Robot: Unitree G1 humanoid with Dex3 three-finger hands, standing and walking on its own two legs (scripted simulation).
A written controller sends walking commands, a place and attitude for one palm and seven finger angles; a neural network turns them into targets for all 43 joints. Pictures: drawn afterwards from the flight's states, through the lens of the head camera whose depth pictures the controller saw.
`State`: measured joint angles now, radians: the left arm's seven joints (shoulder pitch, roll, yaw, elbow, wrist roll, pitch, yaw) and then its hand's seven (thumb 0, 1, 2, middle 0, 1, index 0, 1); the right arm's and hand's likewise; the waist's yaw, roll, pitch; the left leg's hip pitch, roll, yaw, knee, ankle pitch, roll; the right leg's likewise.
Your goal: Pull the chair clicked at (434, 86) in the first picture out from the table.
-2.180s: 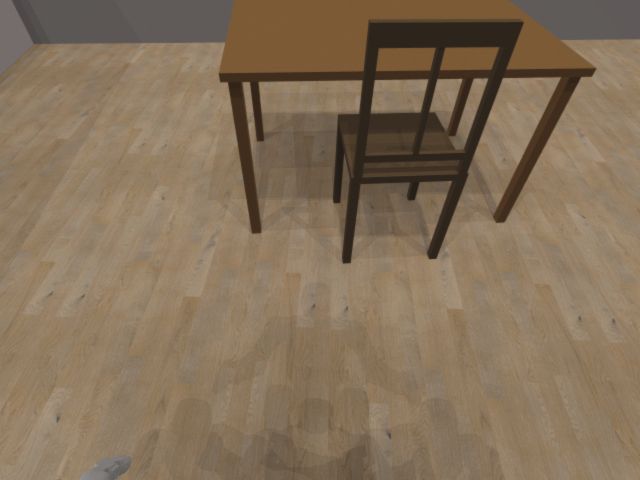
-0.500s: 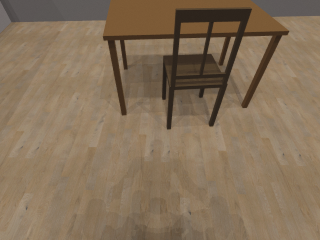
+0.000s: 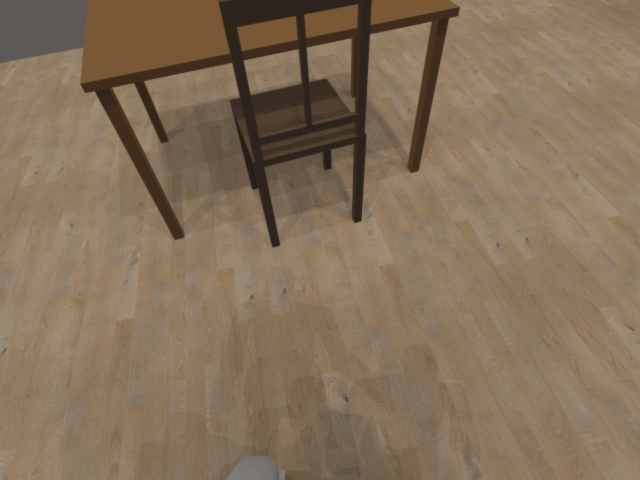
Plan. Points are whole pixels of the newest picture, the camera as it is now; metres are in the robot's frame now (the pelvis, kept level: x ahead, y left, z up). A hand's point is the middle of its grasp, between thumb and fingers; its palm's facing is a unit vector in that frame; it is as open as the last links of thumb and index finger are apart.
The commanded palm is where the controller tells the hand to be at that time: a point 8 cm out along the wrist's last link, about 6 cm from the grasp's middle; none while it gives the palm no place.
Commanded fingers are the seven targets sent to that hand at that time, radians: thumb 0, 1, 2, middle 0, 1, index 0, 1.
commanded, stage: walk to a spot facing it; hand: left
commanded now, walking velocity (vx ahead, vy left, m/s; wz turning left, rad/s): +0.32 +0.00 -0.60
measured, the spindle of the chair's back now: (304, 75) +1.12 +0.15 -0.08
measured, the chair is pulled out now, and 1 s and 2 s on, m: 0.00 0.00 0.00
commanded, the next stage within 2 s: none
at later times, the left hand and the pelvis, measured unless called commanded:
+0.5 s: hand (152, 455) +0.17 +0.29 -0.20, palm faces -0.16 -0.97 -0.20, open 7.4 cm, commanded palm none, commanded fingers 0.00 0.90 0.90 -0.20 -0.30 -0.20 -0.30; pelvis +0.15 +0.09 -0.02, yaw -17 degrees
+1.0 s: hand (293, 278) +0.51 +0.11 -0.19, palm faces -0.63 -0.77 -0.11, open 7.4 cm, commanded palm none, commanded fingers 0.00 0.90 0.90 -0.20 -0.30 -0.20 -0.30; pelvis +0.31 +0.06 -0.02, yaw -36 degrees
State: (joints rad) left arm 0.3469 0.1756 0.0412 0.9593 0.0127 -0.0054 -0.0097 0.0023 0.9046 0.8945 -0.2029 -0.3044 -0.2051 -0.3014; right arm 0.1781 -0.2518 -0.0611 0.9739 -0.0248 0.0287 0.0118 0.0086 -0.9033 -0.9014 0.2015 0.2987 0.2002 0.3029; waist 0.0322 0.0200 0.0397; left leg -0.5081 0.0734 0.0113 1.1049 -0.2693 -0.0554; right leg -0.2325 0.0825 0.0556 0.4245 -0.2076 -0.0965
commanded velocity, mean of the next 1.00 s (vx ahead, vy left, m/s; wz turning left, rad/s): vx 0.21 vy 0.00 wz -0.60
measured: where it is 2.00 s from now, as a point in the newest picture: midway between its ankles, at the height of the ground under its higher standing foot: (352, 389)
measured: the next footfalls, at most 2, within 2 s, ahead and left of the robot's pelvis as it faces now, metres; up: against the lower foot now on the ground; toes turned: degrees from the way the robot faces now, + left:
left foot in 0.42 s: +0.25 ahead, +0.16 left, +0.00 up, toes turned -12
right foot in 1.04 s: +0.37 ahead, -0.06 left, +0.00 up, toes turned -44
